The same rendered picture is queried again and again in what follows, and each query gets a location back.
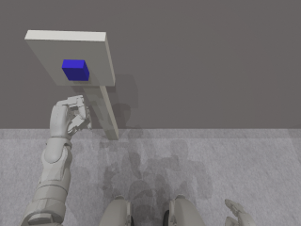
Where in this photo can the robot right thigh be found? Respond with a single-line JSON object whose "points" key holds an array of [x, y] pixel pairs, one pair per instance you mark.
{"points": [[183, 213]]}

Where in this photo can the panel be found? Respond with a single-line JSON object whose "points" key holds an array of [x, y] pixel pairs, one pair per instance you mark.
{"points": [[52, 47]]}

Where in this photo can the left robot forearm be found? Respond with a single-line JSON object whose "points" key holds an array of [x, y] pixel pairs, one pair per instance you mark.
{"points": [[48, 203]]}

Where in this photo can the right robot shin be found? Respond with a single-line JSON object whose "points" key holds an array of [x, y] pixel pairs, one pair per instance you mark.
{"points": [[180, 196]]}

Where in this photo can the left robot hand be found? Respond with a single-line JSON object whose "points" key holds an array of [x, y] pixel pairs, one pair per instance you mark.
{"points": [[65, 123]]}

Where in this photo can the right robot hand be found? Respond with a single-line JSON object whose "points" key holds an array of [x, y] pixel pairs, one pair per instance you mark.
{"points": [[244, 219]]}

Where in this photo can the button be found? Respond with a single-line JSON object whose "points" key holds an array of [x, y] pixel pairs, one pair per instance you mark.
{"points": [[75, 69]]}

